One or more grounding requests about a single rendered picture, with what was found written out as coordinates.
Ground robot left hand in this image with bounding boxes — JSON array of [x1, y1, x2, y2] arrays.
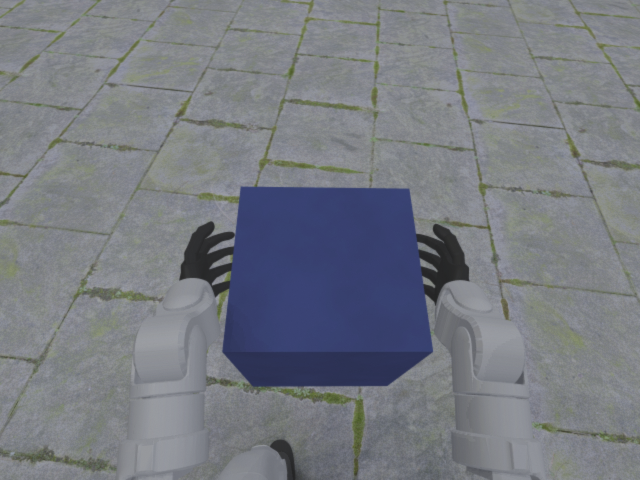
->
[[179, 221, 235, 298]]

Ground robot left thigh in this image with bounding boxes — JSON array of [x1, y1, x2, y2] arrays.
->
[[216, 449, 287, 480]]

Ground carton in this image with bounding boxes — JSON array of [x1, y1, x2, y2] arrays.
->
[[222, 187, 433, 387]]

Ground right robot forearm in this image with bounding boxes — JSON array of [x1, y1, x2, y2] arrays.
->
[[434, 280, 547, 480]]

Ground robot right hand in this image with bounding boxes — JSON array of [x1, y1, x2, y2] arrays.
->
[[416, 224, 470, 306]]

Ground robot left shin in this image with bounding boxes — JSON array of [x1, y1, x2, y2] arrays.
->
[[251, 445, 282, 459]]

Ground left robot forearm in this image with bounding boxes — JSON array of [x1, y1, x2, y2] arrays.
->
[[115, 278, 221, 480]]

